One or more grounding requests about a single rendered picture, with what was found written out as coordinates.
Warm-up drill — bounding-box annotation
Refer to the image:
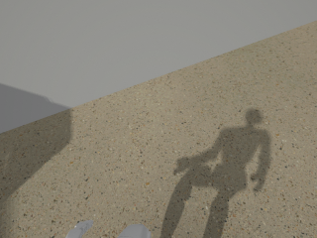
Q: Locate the left robot thigh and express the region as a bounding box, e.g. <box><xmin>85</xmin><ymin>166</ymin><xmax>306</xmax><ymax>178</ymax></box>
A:
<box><xmin>117</xmin><ymin>224</ymin><xmax>152</xmax><ymax>238</ymax></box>

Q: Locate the left robot hand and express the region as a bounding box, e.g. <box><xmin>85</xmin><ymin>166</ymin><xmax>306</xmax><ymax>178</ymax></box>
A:
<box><xmin>65</xmin><ymin>219</ymin><xmax>94</xmax><ymax>238</ymax></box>

